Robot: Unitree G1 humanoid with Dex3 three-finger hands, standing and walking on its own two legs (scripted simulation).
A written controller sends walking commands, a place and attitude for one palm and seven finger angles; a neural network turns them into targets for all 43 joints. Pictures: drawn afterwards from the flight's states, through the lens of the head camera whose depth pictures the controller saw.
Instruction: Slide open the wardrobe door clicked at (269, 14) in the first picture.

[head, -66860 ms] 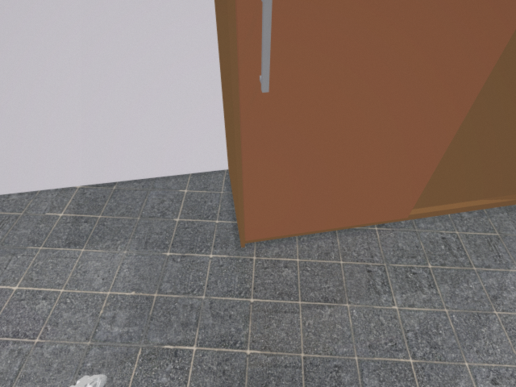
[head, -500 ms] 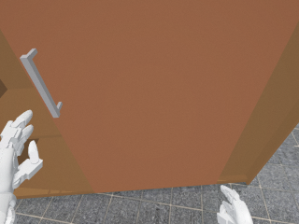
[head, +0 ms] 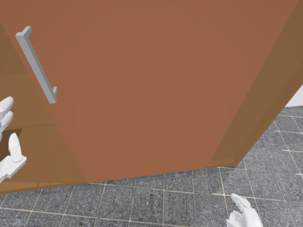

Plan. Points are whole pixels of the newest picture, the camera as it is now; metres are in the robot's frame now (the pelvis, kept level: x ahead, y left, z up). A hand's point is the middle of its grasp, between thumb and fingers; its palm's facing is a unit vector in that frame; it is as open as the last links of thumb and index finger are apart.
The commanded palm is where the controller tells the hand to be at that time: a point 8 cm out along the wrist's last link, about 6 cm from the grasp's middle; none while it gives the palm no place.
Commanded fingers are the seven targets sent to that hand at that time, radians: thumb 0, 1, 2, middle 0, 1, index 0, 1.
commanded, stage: step back with the hand held close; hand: left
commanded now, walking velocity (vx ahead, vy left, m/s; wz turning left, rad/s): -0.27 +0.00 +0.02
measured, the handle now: (41, 68) +0.48 +0.36 +0.17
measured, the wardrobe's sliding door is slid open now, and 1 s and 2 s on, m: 0.55 0.55 0.55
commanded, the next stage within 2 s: stop stepping back and stand still in 0.66 s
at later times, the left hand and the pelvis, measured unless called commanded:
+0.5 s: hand out of the picture +0.12 +0.36 +0.17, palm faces +0.46 -0.81 -0.35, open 7.5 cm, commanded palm +0.04 +0.39 +0.18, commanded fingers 0.00 0.90 0.90 -0.20 -0.30 -0.20 -0.30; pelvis -0.09 +0.08 +0.01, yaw +1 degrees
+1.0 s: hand out of the picture +0.04 +0.42 +0.18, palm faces +0.33 -0.89 -0.32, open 7.5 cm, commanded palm -0.05 +0.47 +0.18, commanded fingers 0.00 0.90 0.90 -0.20 -0.30 -0.20 -0.30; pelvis -0.20 +0.17 +0.00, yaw -3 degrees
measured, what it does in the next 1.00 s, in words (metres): walks backwards: left foot, then right foot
